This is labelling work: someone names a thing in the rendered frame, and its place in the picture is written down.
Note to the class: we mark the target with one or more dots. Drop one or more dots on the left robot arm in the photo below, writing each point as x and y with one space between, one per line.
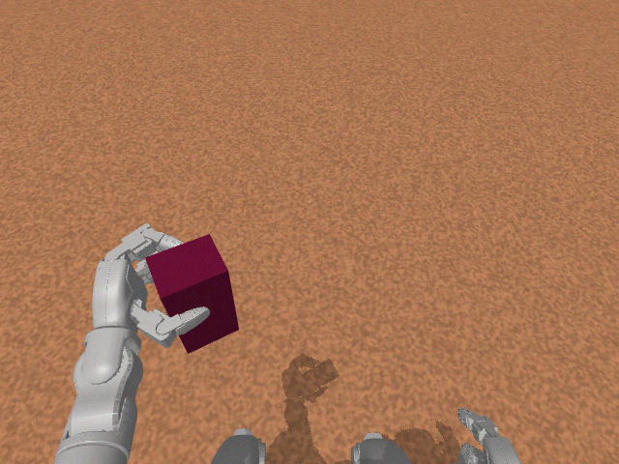
101 424

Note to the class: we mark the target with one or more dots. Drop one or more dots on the left robot hand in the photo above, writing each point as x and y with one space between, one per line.
119 292

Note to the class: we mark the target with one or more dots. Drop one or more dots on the carton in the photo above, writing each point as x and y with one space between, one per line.
192 275

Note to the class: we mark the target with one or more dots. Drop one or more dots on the right robot hand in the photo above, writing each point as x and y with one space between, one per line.
497 449

